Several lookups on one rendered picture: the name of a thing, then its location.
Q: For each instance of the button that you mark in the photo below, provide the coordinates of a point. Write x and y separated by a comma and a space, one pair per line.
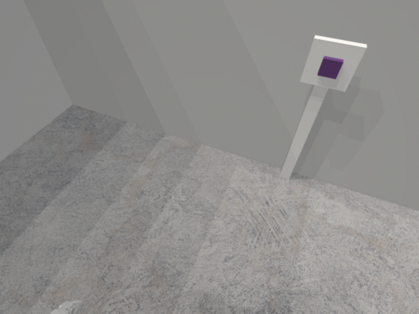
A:
330, 67

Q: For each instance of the left robot hand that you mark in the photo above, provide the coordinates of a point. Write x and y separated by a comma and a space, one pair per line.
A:
69, 307

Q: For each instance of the panel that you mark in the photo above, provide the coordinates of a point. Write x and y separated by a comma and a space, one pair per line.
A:
348, 51

